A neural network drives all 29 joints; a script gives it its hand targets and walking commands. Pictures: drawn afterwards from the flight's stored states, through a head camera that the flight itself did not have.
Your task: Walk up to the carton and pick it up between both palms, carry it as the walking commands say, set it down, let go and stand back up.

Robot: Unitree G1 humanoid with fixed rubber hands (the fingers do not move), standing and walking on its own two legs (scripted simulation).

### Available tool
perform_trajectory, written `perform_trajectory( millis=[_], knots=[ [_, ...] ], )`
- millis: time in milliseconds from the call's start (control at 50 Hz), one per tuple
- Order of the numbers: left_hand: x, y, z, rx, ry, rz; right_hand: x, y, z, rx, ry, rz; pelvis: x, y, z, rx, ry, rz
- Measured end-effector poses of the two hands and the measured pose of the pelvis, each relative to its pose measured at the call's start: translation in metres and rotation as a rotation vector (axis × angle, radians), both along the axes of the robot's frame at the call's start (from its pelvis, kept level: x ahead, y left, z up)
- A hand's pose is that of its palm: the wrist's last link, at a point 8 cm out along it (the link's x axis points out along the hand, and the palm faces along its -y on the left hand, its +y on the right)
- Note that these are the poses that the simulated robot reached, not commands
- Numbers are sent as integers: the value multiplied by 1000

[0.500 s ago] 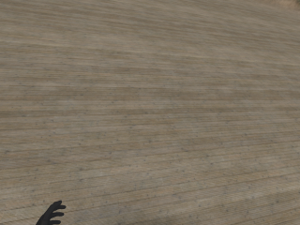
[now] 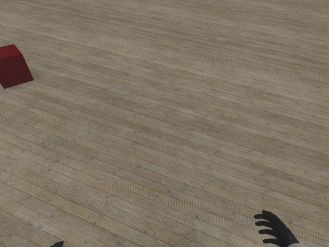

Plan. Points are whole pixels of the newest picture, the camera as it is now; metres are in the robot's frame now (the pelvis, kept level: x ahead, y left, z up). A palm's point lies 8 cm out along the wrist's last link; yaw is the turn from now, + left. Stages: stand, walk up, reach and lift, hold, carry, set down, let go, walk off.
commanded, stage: walk up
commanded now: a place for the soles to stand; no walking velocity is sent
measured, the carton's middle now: (9, 66) +1.67 +1.63 -0.58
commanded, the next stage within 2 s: none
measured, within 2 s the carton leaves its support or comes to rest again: neither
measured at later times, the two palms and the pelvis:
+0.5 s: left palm (28, 221) +0.18 +0.36 -0.04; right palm (202, 113) +0.59 -0.07 -0.01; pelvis +0.32 +0.10 +0.05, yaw +26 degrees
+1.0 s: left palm (29, 91) +0.63 +0.61 -0.02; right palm (165, 113) +0.67 +0.07 -0.09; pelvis +0.58 +0.31 +0.03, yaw +32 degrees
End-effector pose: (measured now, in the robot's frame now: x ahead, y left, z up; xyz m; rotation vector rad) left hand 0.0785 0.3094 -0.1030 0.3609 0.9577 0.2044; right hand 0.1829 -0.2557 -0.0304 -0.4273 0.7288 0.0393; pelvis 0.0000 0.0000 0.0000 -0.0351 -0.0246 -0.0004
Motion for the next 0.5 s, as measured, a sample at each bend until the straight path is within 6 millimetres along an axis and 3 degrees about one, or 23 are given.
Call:
perform_trajectory(
  millis=[60,140,200,260,320,400,500],
  knots=[
    [56,7,17,-30,-43,-35,-16,24,-24,18,149,-28,30,16,9,9,-2,45],
    [135,12,56,-45,-116,-70,-38,15,-32,-21,362,-115,78,30,30,10,-6,116],
    [185,19,83,-38,-172,-44,-11,6,-31,-48,439,-113,122,38,39,13,12,164],
    [211,40,89,21,-247,48,64,1,-42,-73,428,-40,169,41,25,54,28,232],
    [190,60,79,63,-178,228,157,21,-42,-88,383,65,206,50,26,25,6,313],
    [148,67,75,64,-55,430,277,83,-13,-89,279,254,259,68,43,33,15,400],
    [97,50,60,-17,146,600,412,181,22,-64,118,437,318,101,54,41,14,450]
  ],
)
